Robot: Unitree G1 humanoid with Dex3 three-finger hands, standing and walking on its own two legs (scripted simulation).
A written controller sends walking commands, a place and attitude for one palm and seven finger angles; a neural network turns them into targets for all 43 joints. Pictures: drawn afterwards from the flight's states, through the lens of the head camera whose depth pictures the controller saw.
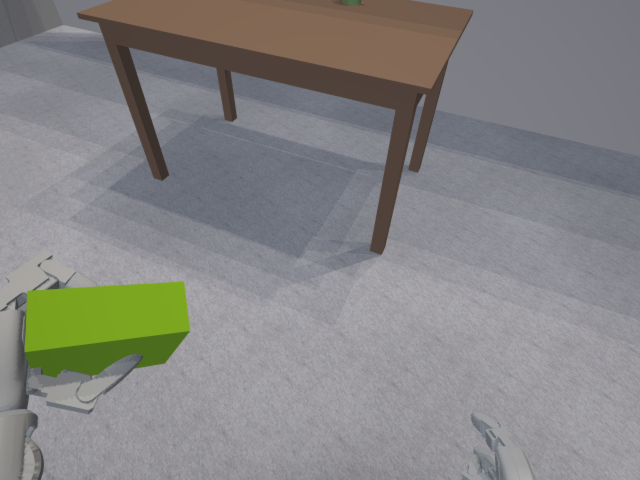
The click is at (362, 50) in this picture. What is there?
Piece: table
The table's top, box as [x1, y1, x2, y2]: [77, 0, 473, 94]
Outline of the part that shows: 77,14 79,18 429,94 470,18 473,10 411,0 361,0 361,2 357,5 344,4 341,0 112,0 80,11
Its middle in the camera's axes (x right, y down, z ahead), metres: -0.14 -0.87 +1.49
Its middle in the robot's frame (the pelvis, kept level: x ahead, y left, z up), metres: +1.69 +0.23 -0.01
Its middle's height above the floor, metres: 0.76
